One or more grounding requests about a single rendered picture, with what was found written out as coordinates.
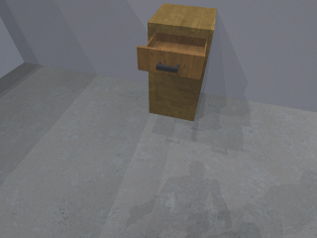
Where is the handle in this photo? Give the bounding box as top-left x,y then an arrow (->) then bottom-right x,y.
156,61 -> 179,73

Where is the cabinet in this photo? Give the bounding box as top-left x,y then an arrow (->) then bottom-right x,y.
148,3 -> 217,121

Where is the drawer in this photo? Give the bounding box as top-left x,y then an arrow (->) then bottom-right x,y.
137,32 -> 208,80

